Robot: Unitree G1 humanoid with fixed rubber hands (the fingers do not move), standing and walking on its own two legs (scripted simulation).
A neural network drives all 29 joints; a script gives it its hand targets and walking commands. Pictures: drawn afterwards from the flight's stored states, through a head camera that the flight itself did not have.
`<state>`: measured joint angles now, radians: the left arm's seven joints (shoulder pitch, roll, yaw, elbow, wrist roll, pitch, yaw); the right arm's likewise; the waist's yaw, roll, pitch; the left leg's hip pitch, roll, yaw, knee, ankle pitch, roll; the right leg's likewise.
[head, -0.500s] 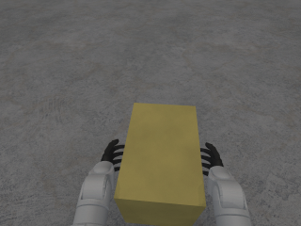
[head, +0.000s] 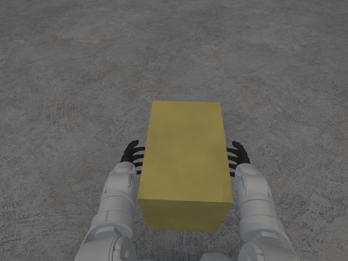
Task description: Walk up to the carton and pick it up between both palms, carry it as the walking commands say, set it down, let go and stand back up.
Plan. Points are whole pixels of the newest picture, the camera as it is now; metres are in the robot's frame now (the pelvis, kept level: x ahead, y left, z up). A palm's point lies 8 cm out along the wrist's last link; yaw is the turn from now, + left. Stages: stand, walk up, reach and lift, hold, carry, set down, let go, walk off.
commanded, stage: set down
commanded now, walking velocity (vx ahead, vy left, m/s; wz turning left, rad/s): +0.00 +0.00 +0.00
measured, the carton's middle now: (184, 165) +0.37 -0.02 -0.06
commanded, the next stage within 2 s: none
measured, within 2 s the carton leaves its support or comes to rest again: neither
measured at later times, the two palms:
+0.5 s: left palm (137, 178) +0.35 +0.11 -0.08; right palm (235, 178) +0.34 -0.17 -0.08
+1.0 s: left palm (141, 182) +0.38 +0.12 -0.17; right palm (227, 181) +0.38 -0.17 -0.18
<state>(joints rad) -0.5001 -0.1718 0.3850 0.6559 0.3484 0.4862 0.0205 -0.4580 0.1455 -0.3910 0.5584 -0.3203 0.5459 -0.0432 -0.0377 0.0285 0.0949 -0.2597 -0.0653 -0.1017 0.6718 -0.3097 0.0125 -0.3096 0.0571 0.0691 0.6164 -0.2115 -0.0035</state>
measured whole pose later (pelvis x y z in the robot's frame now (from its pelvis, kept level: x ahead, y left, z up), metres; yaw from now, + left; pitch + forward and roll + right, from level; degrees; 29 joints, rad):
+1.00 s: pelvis -0.01 -0.01 -0.11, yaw +0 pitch +28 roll +2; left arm -0.66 -0.10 0.38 0.74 0.17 0.19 0.09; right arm -0.66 0.06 -0.35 0.71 -0.19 0.22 -0.09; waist -0.01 0.02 -0.12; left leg -1.26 -0.11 -0.08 1.25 -0.48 -0.03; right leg -1.33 0.10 0.09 1.22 -0.37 0.00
